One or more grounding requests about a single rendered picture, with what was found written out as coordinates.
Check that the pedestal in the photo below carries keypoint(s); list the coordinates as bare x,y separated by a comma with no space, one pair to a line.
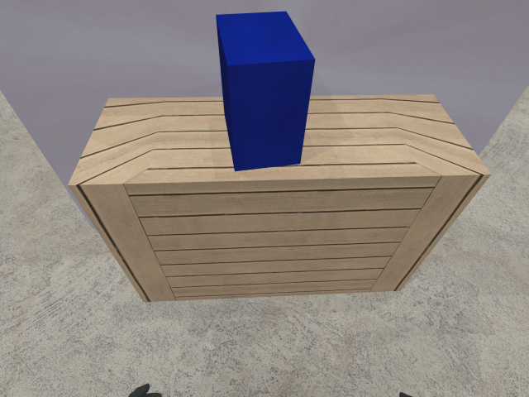
381,180

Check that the carton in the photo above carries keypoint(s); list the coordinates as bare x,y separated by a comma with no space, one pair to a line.
266,70

